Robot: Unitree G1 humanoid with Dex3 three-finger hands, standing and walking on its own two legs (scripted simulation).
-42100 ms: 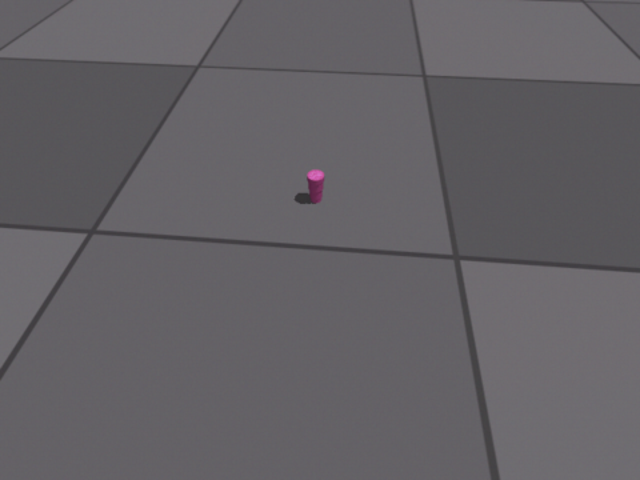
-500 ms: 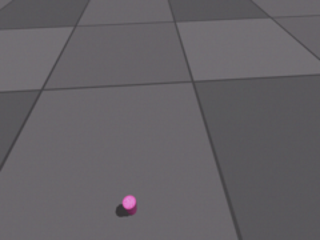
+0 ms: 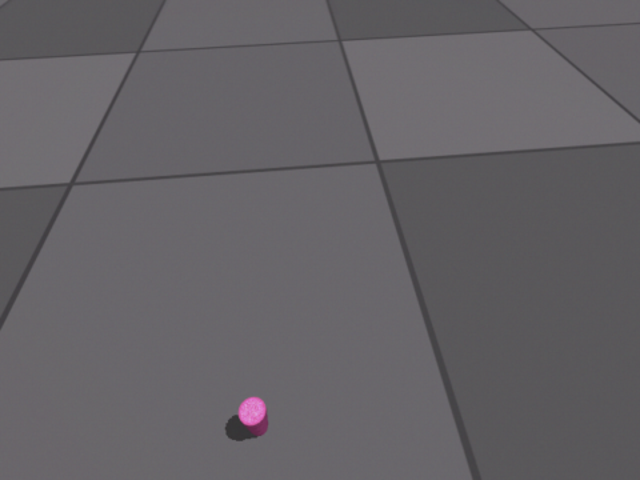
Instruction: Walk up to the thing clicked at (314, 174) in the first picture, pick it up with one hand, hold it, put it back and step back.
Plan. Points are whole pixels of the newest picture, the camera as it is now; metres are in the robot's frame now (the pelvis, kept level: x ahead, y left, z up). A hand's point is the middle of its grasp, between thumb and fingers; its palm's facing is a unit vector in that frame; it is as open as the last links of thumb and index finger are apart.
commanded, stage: stand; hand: left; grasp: from the side
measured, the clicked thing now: (255, 419) +0.41 +0.21 -0.71
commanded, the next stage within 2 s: step back in 0.54 s
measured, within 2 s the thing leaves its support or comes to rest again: neither
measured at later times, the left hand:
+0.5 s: hand out of the picture +0.08 +0.24 -0.16, palm faces -0.02 -0.94 -0.34, open 7.4 cm
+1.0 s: hand out of the picture +0.08 +0.31 -0.18, palm faces -0.07 -0.93 -0.35, open 7.4 cm
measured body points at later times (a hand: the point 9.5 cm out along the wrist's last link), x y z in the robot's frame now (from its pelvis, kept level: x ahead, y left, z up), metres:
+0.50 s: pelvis +0.01 +0.00 +0.00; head +0.01 -0.01 +0.45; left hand +0.09 +0.29 -0.13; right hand +0.08 -0.30 -0.14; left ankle +0.00 +0.13 -0.75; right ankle +0.01 -0.12 -0.75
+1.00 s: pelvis -0.07 +0.05 -0.01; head +0.01 +0.08 +0.43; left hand +0.08 +0.36 -0.16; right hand -0.02 -0.27 -0.12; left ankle -0.05 +0.13 -0.75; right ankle -0.09 -0.10 -0.67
